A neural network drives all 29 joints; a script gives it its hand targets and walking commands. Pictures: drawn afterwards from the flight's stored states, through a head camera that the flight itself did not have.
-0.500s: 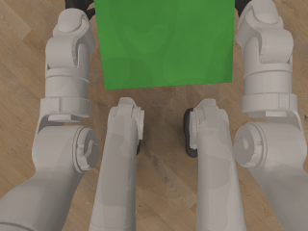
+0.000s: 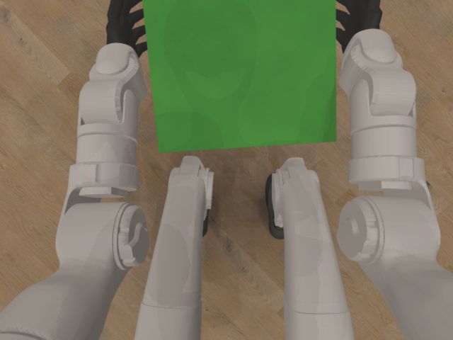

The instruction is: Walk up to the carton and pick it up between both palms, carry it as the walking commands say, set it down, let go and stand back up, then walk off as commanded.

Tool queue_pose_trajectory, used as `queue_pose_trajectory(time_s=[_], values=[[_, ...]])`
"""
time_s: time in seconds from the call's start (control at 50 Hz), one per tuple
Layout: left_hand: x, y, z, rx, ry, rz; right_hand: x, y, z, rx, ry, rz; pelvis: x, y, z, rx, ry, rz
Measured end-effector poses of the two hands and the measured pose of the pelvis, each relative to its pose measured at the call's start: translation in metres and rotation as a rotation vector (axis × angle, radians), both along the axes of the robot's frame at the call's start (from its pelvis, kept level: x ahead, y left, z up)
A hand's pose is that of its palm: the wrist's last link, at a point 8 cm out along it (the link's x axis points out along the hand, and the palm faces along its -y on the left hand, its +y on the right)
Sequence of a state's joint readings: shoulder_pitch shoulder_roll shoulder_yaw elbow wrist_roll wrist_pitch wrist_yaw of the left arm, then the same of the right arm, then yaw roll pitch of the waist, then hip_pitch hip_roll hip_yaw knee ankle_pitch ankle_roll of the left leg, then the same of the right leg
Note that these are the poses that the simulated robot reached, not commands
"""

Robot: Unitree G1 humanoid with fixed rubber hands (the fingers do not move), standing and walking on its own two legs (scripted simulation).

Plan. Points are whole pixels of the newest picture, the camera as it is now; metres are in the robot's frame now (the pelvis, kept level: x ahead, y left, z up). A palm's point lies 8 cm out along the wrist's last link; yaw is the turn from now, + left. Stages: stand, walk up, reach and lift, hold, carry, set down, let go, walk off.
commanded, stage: reach and lift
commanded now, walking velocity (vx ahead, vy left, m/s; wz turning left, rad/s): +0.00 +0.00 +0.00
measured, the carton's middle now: (239, 54) +0.51 +0.01 -0.14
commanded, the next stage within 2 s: none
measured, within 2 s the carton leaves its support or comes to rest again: neither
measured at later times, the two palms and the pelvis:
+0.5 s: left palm (104, 41) +0.48 +0.17 +0.00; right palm (397, 23) +0.49 -0.15 +0.01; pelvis +0.01 -0.01 +0.06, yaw +0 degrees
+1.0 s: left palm (66, 28) +0.46 +0.16 +0.08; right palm out of the picture +0.48 -0.15 +0.09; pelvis +0.03 -0.01 +0.13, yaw +0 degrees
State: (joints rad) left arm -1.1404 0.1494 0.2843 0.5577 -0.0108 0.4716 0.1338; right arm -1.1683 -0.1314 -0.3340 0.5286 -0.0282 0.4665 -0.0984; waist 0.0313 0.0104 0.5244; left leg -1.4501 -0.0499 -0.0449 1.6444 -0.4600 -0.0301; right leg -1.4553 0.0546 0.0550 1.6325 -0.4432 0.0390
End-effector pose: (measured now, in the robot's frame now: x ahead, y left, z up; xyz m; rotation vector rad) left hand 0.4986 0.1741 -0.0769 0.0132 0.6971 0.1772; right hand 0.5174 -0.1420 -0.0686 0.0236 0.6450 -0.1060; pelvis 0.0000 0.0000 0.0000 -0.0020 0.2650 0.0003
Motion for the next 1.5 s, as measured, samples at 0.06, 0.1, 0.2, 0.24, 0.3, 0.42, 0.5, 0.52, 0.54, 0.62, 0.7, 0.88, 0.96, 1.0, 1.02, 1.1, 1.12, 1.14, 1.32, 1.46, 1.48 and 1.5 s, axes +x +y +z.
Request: queue_pose_trajectory(time_s=[0.06, 0.1, 0.2, 0.24, 0.3, 0.42, 0.5, 0.52, 0.54, 0.62, 0.7, 0.88, 0.96, 1.0, 1.02, 1.1, 1.12, 1.14, 1.32, 1.46, 1.48, 1.5], values=[[-0.002, -0.001, 0.009, 0.000, -0.002, 0.000, -0.002, -0.001, 0.009, 0.000, -0.002, 0.000, 0.001, 0.000, 0.007, 0.001, -0.011, 0.000], [-0.004, -0.001, 0.015, 0.001, -0.003, 0.000, -0.004, -0.001, 0.015, 0.002, -0.003, -0.001, 0.001, 0.000, 0.012, 0.003, -0.018, -0.001], [-0.008, -0.003, 0.031, 0.006, -0.003, -0.003, -0.009, -0.003, 0.029, 0.000, -0.004, 0.001, 0.003, -0.001, 0.023, 0.007, -0.037, -0.003], [-0.011, -0.003, 0.036, 0.006, -0.001, -0.002, -0.011, -0.003, 0.035, 0.004, -0.003, -0.002, 0.003, -0.002, 0.028, 0.007, -0.045, -0.002], [-0.014, -0.004, 0.045, 0.008, 0.001, -0.004, -0.014, -0.004, 0.043, 0.002, -0.001, 0.000, 0.004, -0.002, 0.036, 0.010, -0.056, -0.003], [-0.020, -0.006, 0.063, 0.006, 0.001, -0.003, -0.020, -0.006, 0.062, -0.003, -0.001, 0.003, 0.006, -0.004, 0.051, 0.015, -0.080, -0.006], [-0.022, -0.007, 0.076, 0.010, 0.000, -0.005, -0.022, -0.007, 0.074, -0.003, -0.004, 0.004, 0.007, -0.005, 0.061, 0.016, -0.096, -0.005], [-0.023, -0.007, 0.079, 0.010, -0.002, -0.005, -0.023, -0.007, 0.078, -0.003, -0.005, 0.003, 0.007, -0.005, 0.063, 0.016, -0.100, -0.005], [-0.023, -0.007, 0.082, 0.010, -0.002, -0.005, -0.024, -0.007, 0.081, -0.003, -0.006, 0.003, 0.008, -0.006, 0.066, 0.017, -0.104, -0.005], [-0.026, -0.009, 0.095, 0.009, -0.004, -0.003, -0.027, -0.008, 0.093, -0.004, -0.007, 0.005, 0.010, -0.007, 0.076, 0.019, -0.120, -0.008], [-0.030, -0.010, 0.107, 0.006, -0.004, -0.003, -0.030, -0.010, 0.106, -0.006, -0.008, 0.004, 0.012, -0.008, 0.086, 0.021, -0.136, -0.008], [-0.039, -0.012, 0.133, 0.004, 0.000, 0.000, -0.038, -0.011, 0.134, -0.007, -0.005, 0.006, 0.021, -0.010, 0.111, 0.022, -0.175, -0.009], [-0.042, -0.012, 0.147, 0.005, -0.003, 0.002, -0.040, -0.011, 0.147, -0.002, -0.007, 0.003, 0.025, -0.011, 0.122, 0.022, -0.195, -0.009], [-0.043, -0.012, 0.153, 0.004, -0.002, 0.004, -0.041, -0.011, 0.154, -0.003, -0.007, 0.004, 0.027, -0.011, 0.128, 0.022, -0.205, -0.007], [-0.044, -0.012, 0.156, 0.005, -0.002, 0.004, -0.042, -0.011, 0.157, -0.002, -0.007, 0.005, 0.028, -0.011, 0.130, 0.022, -0.210, -0.007], [-0.048, -0.011, 0.169, 0.006, -0.001, 0.007, -0.045, -0.011, 0.168, 0.001, -0.006, 0.007, 0.033, -0.012, 0.142, 0.021, -0.229, -0.007], [-0.049, -0.011, 0.172, 0.006, -0.001, 0.007, -0.046, -0.011, 0.172, 0.000, -0.007, 0.008, 0.034, -0.012, 0.145, 0.021, -0.233, -0.007], [-0.050, -0.011, 0.175, 0.007, -0.001, 0.007, -0.047, -0.010, 0.175, -0.001, -0.007, 0.008, 0.035, -0.012, 0.147, 0.021, -0.238, -0.007], [-0.060, -0.009, 0.203, 0.009, 0.003, 0.009, -0.056, -0.008, 0.203, -0.005, -0.004, 0.014, 0.045, -0.011, 0.169, 0.015, -0.272, -0.003], [-0.066, -0.008, 0.234, 0.006, 0.026, 0.014, -0.063, -0.008, 0.231, 0.002, 0.020, 0.009, 0.063, -0.009, 0.182, 0.011, -0.202, 0.003], [-0.068, -0.009, 0.240, 0.002, 0.034, 0.018, -0.065, -0.008, 0.236, 0.003, 0.028, 0.008, 0.068, -0.008, 0.184, 0.010, -0.178, 0.003], [-0.069, -0.009, 0.246, -0.003, 0.041, 0.021, -0.066, -0.008, 0.242, 0.004, 0.035, 0.008, 0.073, -0.007, 0.187, 0.010, -0.161, 0.004]])
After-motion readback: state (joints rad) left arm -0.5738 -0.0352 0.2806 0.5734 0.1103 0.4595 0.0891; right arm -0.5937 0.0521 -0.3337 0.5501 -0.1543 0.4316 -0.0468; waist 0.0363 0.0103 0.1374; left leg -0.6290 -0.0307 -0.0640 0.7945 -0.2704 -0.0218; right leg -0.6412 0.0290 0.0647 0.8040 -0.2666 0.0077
